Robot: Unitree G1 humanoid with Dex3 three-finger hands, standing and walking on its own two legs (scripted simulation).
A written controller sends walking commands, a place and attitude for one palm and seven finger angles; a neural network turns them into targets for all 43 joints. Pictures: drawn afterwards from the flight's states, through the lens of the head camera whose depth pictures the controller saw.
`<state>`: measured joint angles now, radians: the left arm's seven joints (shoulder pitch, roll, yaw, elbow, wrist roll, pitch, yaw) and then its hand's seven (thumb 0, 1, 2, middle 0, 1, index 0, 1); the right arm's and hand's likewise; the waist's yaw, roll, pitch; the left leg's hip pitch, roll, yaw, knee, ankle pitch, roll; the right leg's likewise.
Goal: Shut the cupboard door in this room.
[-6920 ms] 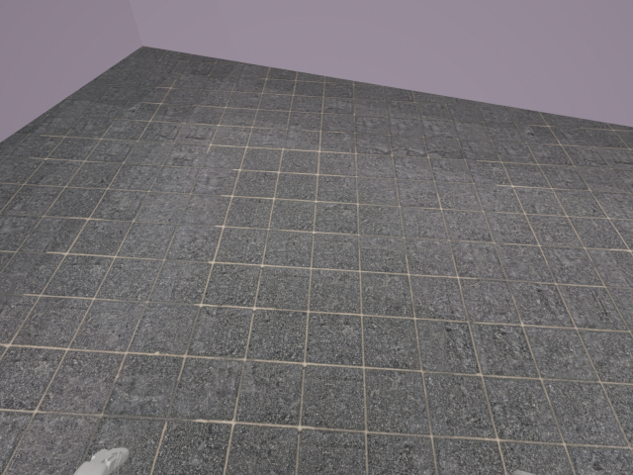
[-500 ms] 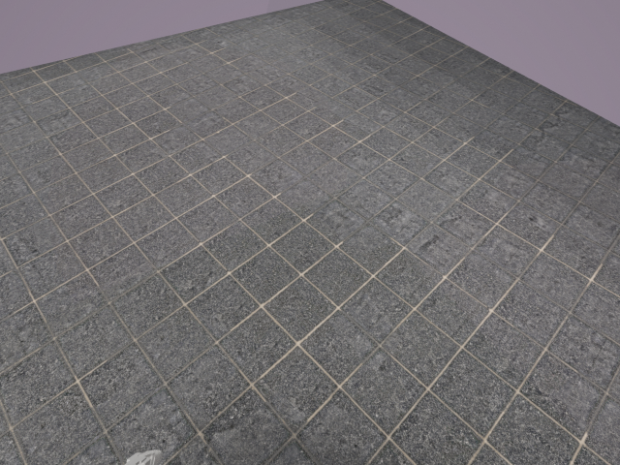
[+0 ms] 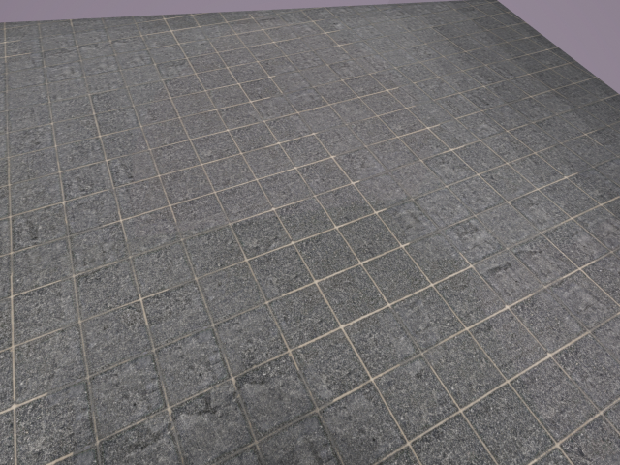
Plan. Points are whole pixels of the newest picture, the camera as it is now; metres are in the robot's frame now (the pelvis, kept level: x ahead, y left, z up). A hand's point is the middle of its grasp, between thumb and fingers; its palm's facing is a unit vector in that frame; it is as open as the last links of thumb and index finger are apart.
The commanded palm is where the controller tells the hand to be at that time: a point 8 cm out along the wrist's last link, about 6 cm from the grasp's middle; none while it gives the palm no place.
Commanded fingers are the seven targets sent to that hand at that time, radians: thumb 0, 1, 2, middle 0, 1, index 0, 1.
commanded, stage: turn or walk to find it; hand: left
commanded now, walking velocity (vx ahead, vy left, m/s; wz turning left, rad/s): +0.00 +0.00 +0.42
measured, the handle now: out of the picture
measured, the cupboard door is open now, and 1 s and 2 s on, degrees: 100 100 100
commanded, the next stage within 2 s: none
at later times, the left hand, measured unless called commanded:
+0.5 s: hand out of the picture +0.04 +0.19 -0.13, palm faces +0.19 -0.94 -0.28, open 7.3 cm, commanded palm none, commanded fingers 0.00 0.90 0.90 -0.20 -0.30 -0.20 -0.30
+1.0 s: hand out of the picture -0.14 +0.19 -0.18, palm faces +0.46 -0.86 -0.23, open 7.3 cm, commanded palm none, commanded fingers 0.00 0.90 0.90 -0.20 -0.30 -0.20 -0.30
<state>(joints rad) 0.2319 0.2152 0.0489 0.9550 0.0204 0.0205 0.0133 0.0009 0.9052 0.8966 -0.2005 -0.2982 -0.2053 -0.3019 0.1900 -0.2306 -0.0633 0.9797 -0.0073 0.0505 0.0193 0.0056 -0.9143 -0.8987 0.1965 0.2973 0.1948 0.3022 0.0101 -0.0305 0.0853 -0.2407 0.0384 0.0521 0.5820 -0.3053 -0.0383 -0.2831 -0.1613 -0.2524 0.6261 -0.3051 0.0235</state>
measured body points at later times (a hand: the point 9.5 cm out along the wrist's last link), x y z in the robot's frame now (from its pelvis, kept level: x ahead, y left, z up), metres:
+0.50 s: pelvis -0.03 -0.03 +0.00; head +0.00 -0.05 +0.45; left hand +0.03 +0.24 -0.11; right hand +0.06 -0.26 -0.16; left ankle -0.03 +0.11 -0.71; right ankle -0.01 -0.12 -0.73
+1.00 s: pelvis -0.07 -0.01 +0.00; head -0.06 +0.03 +0.45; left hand -0.17 +0.24 -0.16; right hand +0.12 -0.20 -0.13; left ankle -0.12 +0.08 -0.73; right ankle -0.02 -0.13 -0.70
